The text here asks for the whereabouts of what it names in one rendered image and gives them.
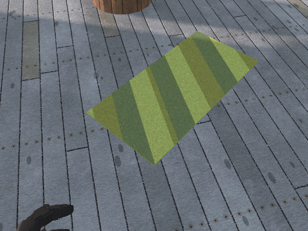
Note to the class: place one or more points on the robot left hand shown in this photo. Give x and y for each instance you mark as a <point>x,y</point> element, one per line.
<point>44,215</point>

